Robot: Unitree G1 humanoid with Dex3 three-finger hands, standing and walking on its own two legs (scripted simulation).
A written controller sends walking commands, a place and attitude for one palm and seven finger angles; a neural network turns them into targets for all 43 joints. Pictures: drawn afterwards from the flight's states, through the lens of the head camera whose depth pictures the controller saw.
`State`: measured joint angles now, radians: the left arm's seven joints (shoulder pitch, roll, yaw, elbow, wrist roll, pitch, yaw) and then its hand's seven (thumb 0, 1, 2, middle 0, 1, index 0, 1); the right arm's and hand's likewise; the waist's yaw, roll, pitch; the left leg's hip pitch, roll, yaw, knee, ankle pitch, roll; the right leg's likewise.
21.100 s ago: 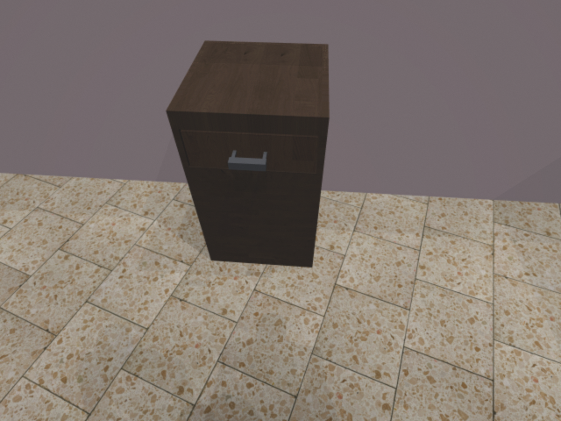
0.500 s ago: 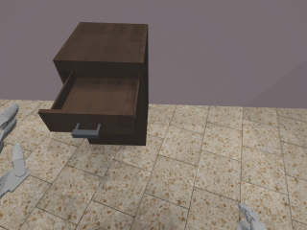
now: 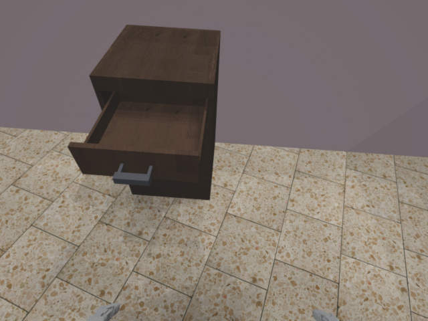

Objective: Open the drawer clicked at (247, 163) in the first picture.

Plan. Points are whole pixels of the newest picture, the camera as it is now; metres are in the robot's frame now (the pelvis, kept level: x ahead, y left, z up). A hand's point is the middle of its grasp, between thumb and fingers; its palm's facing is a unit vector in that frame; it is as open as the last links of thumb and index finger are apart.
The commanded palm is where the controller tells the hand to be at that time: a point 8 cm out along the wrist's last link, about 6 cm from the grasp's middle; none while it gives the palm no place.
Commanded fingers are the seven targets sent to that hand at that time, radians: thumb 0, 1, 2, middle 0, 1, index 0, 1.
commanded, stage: let the arm hang, fingers relaxed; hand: left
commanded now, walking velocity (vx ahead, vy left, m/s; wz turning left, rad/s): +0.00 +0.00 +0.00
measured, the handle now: (134, 173) +0.54 +0.26 -0.15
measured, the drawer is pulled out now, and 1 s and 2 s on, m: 0.28 0.28 0.28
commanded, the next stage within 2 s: look to check the result in 0.86 s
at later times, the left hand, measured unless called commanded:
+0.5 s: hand out of the picture -0.03 +0.17 -0.16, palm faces +0.03 -0.98 -0.20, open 7.4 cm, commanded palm none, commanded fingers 0.00 0.90 0.90 -0.20 -0.30 -0.20 -0.30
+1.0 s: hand out of the picture +0.00 +0.15 -0.17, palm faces +0.04 -0.99 -0.17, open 7.4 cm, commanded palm none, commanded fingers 0.00 0.90 0.90 -0.20 -0.30 -0.20 -0.30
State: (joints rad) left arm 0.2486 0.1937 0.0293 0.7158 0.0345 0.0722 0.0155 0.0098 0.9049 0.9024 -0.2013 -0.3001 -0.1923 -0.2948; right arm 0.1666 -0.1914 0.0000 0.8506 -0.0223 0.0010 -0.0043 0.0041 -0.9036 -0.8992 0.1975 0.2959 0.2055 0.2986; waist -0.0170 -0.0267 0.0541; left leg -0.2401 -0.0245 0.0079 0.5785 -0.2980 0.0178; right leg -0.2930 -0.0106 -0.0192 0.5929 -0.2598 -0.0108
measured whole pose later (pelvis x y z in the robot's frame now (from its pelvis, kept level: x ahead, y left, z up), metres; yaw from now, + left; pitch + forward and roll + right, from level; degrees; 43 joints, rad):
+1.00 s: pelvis +0.01 -0.01 +0.01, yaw -1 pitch -2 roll +0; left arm 0.30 0.11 0.02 1.13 0.02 0.00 0.04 0.01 0.91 0.90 -0.20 -0.30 -0.20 -0.30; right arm 0.33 -0.10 -0.01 1.11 -0.01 0.00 -0.05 0.00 -0.91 -0.90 0.19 0.30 0.20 0.30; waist 0.00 0.01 0.06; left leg -0.16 0.01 0.01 0.45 -0.26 0.00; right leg -0.20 0.02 -0.02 0.44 -0.20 -0.02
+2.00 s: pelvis +0.02 -0.02 +0.01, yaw -1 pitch -2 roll +0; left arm 0.29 0.10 0.02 1.14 0.01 0.00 0.04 0.00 0.90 0.90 -0.20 -0.30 -0.20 -0.30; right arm 0.34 -0.09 -0.01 1.13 -0.01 0.00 -0.05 0.00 -0.91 -0.90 0.19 0.30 0.20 0.30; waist 0.00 0.01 0.08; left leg -0.14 0.03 0.00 0.43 -0.26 -0.02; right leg -0.18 0.04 -0.03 0.43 -0.21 -0.05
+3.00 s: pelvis +0.04 -0.06 +0.01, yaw +24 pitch -1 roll +3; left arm 0.24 0.17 0.06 0.93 0.04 0.00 0.03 0.00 0.90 0.90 -0.21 -0.30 -0.20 -0.30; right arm 0.13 -0.25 -0.09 0.93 -0.01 0.07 0.00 0.00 -0.91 -0.90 0.19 0.29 0.20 0.30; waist -0.01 -0.01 0.14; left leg -0.42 0.01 0.00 0.89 -0.44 -0.03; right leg -0.16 -0.06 -0.10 0.51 -0.33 -0.03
